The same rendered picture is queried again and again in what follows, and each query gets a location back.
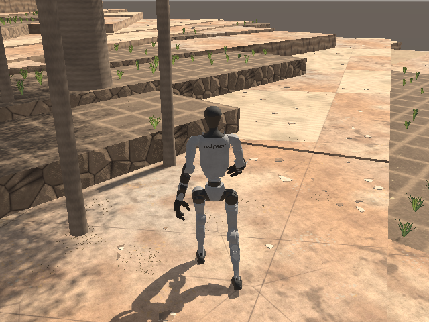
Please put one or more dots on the robot left foot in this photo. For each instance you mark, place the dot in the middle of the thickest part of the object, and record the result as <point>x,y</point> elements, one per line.
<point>201,258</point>

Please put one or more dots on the right robot hand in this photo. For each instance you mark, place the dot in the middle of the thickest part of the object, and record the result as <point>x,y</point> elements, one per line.
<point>232,169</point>

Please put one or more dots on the left robot upper arm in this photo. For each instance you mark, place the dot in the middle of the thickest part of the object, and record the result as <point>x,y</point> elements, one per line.
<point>190,153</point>

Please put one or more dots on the left robot forearm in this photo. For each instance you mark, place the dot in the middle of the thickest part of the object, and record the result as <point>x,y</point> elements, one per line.
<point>183,185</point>

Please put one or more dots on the robot left thigh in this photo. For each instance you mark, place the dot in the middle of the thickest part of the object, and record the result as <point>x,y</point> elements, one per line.
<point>199,198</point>

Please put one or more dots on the right robot upper arm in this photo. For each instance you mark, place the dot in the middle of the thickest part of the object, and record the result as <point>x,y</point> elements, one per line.
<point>237,150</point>

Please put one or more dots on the left robot hand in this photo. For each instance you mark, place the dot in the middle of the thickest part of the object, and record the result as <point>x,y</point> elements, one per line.
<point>177,205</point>

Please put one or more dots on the right robot forearm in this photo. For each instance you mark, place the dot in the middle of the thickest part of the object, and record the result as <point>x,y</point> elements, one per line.
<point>240,169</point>

